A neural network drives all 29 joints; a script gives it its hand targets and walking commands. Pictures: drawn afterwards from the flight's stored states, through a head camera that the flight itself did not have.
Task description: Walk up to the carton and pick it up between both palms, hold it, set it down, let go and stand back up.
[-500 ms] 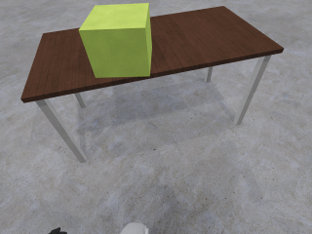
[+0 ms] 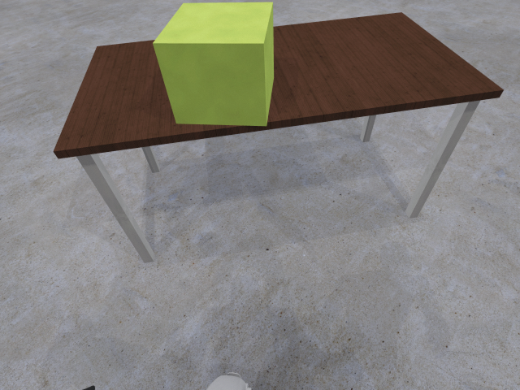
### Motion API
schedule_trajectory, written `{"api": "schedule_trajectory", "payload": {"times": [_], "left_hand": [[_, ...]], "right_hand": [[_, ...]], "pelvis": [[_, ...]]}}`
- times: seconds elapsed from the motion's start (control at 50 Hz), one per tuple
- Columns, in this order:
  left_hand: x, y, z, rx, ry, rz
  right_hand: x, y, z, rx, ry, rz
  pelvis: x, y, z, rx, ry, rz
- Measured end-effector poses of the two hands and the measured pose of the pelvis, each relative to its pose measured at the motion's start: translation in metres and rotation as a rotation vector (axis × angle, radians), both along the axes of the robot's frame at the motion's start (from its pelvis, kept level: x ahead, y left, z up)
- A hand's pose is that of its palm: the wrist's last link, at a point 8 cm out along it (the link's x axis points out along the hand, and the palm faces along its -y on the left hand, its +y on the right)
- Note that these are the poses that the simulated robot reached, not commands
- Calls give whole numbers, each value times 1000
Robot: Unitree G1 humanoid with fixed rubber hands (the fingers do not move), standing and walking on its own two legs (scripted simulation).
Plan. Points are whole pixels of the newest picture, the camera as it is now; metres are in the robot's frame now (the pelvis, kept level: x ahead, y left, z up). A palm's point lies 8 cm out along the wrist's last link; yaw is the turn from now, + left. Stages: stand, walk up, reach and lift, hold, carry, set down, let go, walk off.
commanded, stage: walk up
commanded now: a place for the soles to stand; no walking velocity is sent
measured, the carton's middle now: (224, 63) +0.94 +0.16 +0.05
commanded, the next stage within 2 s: none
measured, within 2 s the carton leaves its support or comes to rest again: neither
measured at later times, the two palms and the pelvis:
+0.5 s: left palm out of the picture +0.10 +0.36 -0.09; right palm out of the picture +0.14 -0.27 -0.08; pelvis +0.05 +0.04 +0.00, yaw +1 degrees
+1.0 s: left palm out of the picture +0.13 +0.37 -0.08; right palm (456, 380) +0.18 -0.25 -0.07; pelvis +0.07 +0.05 +0.01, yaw +8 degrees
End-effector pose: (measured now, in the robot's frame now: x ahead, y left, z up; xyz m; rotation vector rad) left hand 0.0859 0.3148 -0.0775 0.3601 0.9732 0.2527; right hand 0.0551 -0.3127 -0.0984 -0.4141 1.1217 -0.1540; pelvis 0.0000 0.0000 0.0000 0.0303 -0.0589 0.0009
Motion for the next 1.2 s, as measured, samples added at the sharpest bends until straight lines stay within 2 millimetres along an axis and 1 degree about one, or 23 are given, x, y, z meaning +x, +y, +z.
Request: {"api": "schedule_trajectory", "payload": {"times": [0.04, 0.08, 0.18, 0.3, 0.38, 0.48, 0.52, 0.56, 0.62, 0.66, 0.7, 0.76, 0.86, 0.96, 1.04, 1.12, 1.2], "left_hand": [[-8, -3, 5, 19, 26, 17], [-9, -5, 10, 34, 36, 27], [0, -4, 21, 62, 30, 32], [7, 5, 19, 58, 33, 37], [10, 15, 11, 38, 35, 43], [16, 36, -7, 0, 35, 47], [21, 47, -18, -22, 27, 47], [32, 55, -24, -44, 7, 49], [51, 66, -19, -63, -39, 49], [58, 72, -14, -70, -60, 57], [59, 76, -11, -81, -58, 62], [56, 78, -10, -98, -37, 80], [45, 75, -10, -104, 7, 117], [42, 64, -6, -77, 26, 132], [41, 47, -1, -47, 36, 136], [42, 23, 7, -8, 41, 132], [38, 1, 19, 21, 47, 134]], "right_hand": [[9, -4, 1, 7, -8, 1], [16, -7, 2, 14, -12, 4], [28, -8, 1, 29, -5, 4], [42, 0, 4, 22, -4, 6], [55, 11, 8, 3, -11, 15], [76, 33, 14, -22, -39, 34], [83, 45, 15, -37, -51, 41], [88, 57, 17, -47, -56, 52], [90, 71, 23, -56, -53, 76], [94, 76, 31, -68, -58, 81], [99, 80, 39, -79, -73, 89], [108, 83, 47, -92, -88, 108], [120, 81, 48, -94, -88, 137], [124, 69, 36, -70, -77, 146], [125, 51, 22, -41, -63, 147], [129, 28, 5, -6, -45, 139], [138, 8, 0, 20, -42, 130]], "pelvis": [[6, -5, 4, 8, 8, 2], [11, -9, 7, 14, 6, 3], [22, -11, 11, 18, 7, 5], [31, -3, 12, 6, 8, 9], [36, 9, 10, -14, 12, 15], [43, 33, 3, -52, 15, 21], [47, 45, -2, -68, 12, 23], [51, 57, -5, -52, -2, 37], [54, 70, -1, -62, -24, 68], [56, 75, 5, -70, -31, 77], [58, 79, 10, -75, -34, 83], [62, 81, 14, -82, -35, 97], [66, 76, 17, -75, -32, 126], [68, 61, 15, -47, -31, 138], [70, 41, 11, -16, -24, 141], [73, 14, 8, 13, -3, 137], [81, -9, 11, 39, 3, 137]]}}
